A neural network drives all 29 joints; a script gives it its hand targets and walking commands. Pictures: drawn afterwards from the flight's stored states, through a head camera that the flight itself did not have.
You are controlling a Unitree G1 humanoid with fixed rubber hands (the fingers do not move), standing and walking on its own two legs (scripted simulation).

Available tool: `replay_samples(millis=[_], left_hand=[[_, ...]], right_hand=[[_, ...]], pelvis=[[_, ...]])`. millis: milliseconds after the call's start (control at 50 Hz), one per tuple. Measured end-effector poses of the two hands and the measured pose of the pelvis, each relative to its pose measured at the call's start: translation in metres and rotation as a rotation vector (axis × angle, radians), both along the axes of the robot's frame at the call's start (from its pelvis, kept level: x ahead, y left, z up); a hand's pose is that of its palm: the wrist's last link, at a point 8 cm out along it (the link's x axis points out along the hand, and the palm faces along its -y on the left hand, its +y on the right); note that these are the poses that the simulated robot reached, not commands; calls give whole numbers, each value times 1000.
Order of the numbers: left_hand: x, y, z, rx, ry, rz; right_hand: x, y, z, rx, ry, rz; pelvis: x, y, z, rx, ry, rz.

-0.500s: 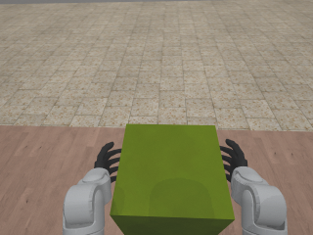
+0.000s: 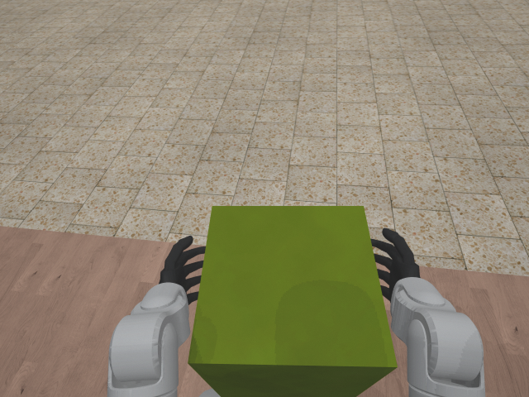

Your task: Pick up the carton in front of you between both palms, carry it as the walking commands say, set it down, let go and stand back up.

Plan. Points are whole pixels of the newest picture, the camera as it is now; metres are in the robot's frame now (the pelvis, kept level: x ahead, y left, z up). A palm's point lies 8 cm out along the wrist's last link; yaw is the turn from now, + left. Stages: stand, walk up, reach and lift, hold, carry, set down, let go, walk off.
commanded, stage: carry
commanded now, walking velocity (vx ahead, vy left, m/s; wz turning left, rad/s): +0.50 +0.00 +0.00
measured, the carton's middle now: (286, 309) +0.25 +0.01 +0.00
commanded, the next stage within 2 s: none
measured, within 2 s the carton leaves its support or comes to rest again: neither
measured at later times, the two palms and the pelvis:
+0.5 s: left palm (206, 125) +0.61 +0.17 +0.08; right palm (353, 121) +0.59 -0.12 +0.09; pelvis +0.32 +0.04 -0.01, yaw -2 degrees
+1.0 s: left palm (226, 76) +0.82 +0.16 +0.08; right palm (347, 69) +0.82 -0.14 +0.08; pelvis +0.46 +0.02 -0.02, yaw -1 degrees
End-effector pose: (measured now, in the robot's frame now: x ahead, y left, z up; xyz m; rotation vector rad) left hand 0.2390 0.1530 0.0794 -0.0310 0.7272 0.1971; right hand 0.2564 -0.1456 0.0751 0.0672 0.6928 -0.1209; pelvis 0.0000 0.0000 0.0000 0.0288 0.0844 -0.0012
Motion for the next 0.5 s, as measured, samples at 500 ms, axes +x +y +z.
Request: replay_samples(millis=[500], left_hand=[[368, 22, 2, -68, -61, -84]], right_hand=[[338, 22, 17, -32, -60, -110]], pelvis=[[325, 41, -9, -49, -22, -39]])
